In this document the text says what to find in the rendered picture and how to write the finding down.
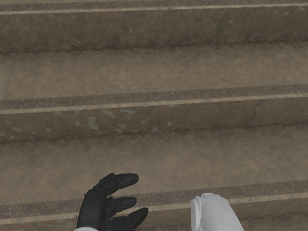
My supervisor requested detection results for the robot left hand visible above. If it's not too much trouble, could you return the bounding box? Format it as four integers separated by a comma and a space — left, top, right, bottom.
76, 173, 148, 231

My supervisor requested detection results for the robot right thigh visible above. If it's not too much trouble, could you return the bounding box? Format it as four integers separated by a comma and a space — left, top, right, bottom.
191, 194, 244, 231

